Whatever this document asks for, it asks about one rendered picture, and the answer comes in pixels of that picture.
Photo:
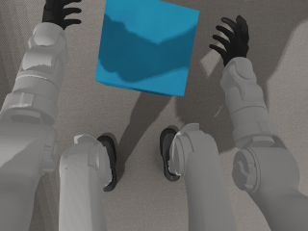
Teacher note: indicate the carton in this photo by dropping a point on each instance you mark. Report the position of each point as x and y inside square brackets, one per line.
[146, 45]

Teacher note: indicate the right robot hand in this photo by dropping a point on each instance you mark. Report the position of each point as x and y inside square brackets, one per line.
[238, 45]

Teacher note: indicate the robot left upper arm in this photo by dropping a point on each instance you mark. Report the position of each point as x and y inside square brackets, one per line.
[27, 151]

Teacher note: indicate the robot right forearm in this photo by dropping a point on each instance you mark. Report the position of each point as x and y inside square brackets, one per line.
[244, 100]

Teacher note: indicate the robot left foot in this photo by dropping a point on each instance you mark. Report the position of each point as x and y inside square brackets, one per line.
[111, 151]

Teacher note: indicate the robot left forearm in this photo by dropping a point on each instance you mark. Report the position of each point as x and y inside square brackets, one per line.
[39, 79]

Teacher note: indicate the left robot hand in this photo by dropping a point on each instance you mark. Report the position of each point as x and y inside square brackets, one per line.
[54, 12]

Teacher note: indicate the robot left thigh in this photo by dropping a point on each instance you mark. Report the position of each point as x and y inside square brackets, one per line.
[82, 183]

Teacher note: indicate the robot right upper arm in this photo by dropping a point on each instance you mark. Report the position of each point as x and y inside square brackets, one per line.
[270, 176]

